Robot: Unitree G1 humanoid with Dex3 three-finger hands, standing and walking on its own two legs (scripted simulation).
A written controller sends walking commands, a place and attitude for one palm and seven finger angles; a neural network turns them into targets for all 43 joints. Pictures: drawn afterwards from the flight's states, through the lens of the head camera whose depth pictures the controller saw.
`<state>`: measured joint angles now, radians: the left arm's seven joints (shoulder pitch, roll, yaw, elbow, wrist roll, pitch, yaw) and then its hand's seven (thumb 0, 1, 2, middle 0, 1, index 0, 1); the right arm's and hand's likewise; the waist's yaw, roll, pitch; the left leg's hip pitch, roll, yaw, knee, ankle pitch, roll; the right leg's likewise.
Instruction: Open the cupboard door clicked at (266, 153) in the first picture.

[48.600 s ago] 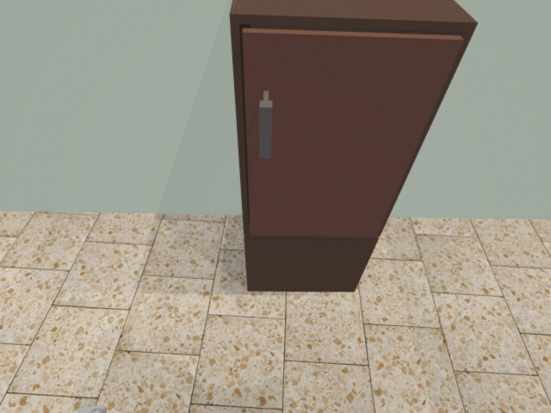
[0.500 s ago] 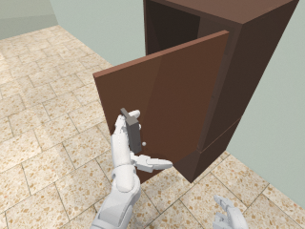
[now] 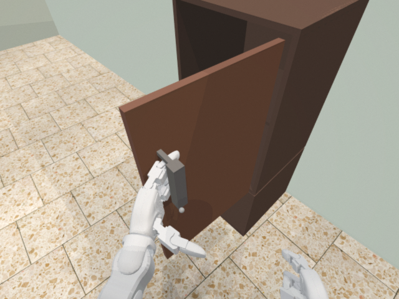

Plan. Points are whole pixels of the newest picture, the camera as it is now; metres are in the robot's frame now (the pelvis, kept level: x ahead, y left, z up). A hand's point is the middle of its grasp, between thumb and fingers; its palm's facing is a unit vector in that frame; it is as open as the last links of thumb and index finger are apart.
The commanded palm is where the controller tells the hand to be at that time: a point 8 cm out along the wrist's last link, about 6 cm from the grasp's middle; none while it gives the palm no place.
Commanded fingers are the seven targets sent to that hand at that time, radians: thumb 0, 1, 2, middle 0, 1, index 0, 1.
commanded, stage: slide the hand sideways off the handle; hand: left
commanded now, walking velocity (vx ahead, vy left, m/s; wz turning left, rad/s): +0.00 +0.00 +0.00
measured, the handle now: (171, 178) +0.33 +0.07 +0.09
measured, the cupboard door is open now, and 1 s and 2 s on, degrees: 87 85 85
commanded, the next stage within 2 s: draw the hand back to the body in 0.78 s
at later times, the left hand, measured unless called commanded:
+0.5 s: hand (153, 230) +0.22 +0.09 +0.09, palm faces -0.04 -1.00 -0.02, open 16.2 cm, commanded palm +0.19 +0.15 +0.09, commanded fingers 0.00 -0.50 0.30 -0.15 -0.30 -0.15 -0.30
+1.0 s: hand (131, 243) +0.20 +0.12 +0.09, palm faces -0.05 -1.00 -0.03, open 16.3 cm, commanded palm +0.17 +0.19 +0.10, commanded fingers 0.00 -0.50 0.30 -0.15 -0.30 -0.15 -0.30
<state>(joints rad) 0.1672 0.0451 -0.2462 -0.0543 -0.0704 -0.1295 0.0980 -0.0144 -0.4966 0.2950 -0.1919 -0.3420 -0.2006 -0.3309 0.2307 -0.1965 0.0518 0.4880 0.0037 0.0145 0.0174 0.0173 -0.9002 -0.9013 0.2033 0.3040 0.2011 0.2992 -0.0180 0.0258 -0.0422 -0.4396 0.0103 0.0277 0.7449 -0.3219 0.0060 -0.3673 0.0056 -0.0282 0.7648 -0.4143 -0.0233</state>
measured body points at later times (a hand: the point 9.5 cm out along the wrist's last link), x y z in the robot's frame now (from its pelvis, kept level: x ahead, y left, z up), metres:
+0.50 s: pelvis +0.02 -0.01 -0.01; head +0.03 -0.04 +0.44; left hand +0.22 +0.15 +0.09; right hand +0.21 -0.23 -0.08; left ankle +0.04 +0.12 -0.71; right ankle -0.01 -0.10 -0.71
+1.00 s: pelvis +0.01 -0.01 -0.02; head +0.02 -0.02 +0.43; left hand +0.19 +0.18 +0.10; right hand +0.20 -0.23 -0.08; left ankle +0.04 +0.12 -0.71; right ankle -0.01 -0.10 -0.71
